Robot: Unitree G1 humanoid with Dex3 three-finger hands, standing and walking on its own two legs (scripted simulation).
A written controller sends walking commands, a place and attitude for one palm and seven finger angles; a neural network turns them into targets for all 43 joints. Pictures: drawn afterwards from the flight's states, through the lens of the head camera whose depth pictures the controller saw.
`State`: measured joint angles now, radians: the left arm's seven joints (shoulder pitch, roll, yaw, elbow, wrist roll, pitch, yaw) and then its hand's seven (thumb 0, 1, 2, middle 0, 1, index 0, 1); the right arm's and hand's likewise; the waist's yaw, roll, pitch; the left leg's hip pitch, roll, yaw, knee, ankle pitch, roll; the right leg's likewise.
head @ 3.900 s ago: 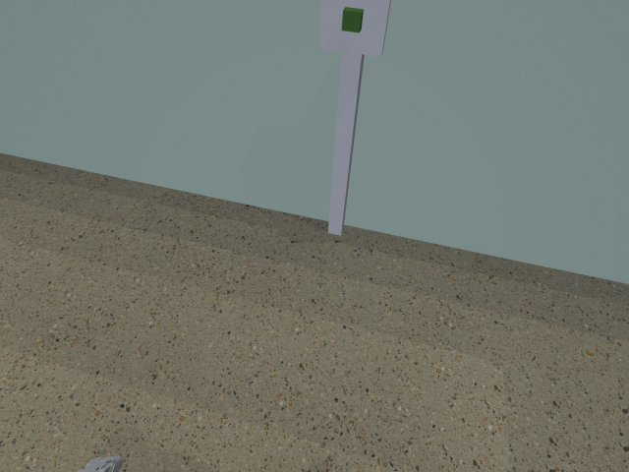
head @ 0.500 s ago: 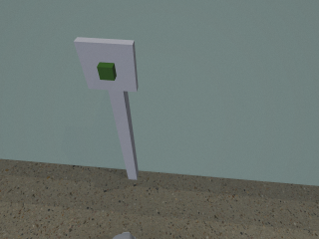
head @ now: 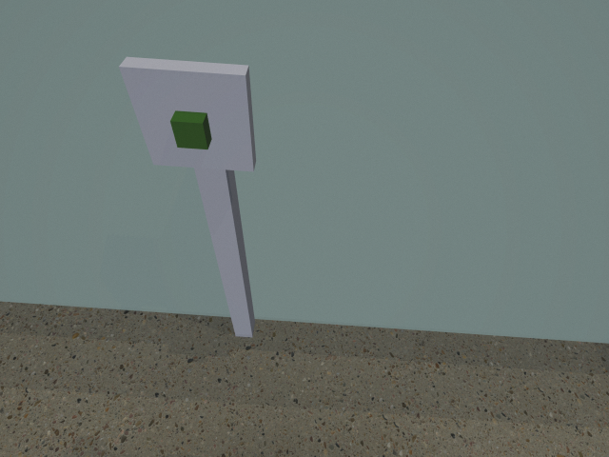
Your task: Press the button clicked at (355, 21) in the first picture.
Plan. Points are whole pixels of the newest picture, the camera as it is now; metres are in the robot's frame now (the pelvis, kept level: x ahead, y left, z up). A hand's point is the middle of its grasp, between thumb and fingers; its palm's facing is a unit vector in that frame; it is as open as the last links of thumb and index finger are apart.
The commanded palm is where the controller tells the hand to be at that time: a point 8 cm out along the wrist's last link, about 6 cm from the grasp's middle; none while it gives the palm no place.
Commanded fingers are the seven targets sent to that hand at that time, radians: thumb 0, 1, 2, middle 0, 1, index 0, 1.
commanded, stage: come to a stop and stand still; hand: left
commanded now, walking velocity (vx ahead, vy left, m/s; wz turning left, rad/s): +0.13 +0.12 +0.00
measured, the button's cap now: (192, 129) +0.55 +0.22 +0.12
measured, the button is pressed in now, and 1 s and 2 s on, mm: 0 0 0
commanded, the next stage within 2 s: look again from close up in 1.50 s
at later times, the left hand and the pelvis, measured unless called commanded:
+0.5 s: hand out of the picture -0.01 +0.18 -0.18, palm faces +0.08 -0.97 -0.24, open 7.3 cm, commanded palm none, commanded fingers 0.00 0.90 0.90 -0.20 -0.30 -0.20 -0.30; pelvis -0.01 -0.01 -0.01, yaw +3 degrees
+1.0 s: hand out of the picture +0.01 +0.24 -0.16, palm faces +0.04 -0.96 -0.29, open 7.3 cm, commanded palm none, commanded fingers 0.00 0.90 0.90 -0.20 -0.30 -0.20 -0.30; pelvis -0.05 +0.02 +0.00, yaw +1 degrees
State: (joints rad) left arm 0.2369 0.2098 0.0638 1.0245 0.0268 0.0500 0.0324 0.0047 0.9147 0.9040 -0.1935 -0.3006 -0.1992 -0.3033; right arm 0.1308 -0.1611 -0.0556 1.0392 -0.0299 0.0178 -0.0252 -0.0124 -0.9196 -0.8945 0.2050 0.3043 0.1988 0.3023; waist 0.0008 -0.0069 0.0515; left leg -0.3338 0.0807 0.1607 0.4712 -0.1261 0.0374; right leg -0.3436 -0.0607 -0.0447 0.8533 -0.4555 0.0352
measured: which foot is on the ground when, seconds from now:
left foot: down 0.00-0.10, up 0.12-0.44, down 0.46-1.00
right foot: up 0.00-0.06, down 0.08-1.00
